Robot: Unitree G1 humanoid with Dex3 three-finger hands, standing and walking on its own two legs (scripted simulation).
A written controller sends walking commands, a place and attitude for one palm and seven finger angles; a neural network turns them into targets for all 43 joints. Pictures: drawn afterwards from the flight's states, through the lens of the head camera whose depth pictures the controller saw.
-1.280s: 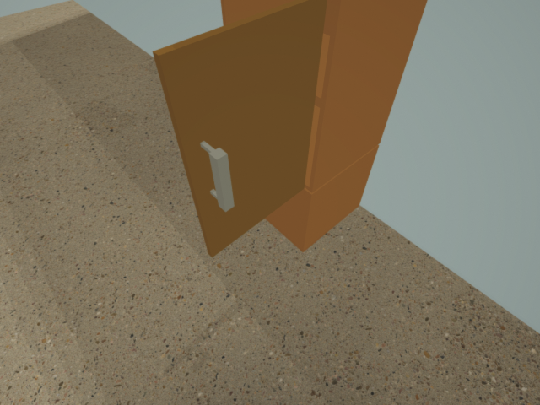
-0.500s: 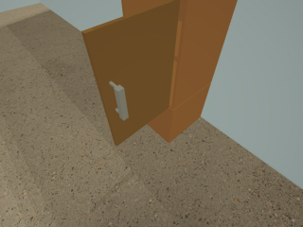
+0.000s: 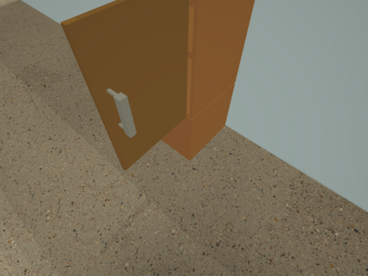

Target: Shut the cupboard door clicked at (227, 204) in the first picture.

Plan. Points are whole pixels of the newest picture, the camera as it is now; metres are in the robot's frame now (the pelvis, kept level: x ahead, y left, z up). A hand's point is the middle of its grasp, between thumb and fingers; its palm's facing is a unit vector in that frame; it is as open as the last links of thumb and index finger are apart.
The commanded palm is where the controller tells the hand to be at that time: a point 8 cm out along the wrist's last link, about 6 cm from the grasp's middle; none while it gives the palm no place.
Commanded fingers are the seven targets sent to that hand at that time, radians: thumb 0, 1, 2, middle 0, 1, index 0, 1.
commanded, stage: walk to a spot facing it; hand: left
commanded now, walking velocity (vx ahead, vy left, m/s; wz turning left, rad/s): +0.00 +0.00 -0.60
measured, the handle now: (121, 113) +0.53 +0.23 -0.01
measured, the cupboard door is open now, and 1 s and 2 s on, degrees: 91 91 91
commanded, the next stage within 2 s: none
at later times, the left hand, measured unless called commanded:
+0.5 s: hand out of the picture +0.07 +0.16 -0.15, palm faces -0.18 -0.95 -0.27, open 7.4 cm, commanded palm none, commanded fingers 0.00 0.90 0.90 -0.20 -0.30 -0.20 -0.30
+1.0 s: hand (150, 250) +0.20 +0.11 -0.16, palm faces -0.53 -0.80 -0.28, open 7.4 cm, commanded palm none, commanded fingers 0.00 0.90 0.90 -0.20 -0.30 -0.20 -0.30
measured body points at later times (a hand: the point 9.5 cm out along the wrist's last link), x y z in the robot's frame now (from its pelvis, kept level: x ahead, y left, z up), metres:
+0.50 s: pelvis -0.02 -0.02 +0.01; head +0.04 -0.05 +0.46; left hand +0.08 +0.21 -0.13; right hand +0.05 -0.30 -0.13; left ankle +0.00 +0.13 -0.67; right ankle -0.05 -0.10 -0.73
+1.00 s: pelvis -0.02 -0.02 -0.01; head +0.02 -0.06 +0.44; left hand +0.23 +0.15 -0.14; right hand -0.15 -0.26 -0.16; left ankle +0.01 +0.13 -0.72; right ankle -0.08 -0.13 -0.74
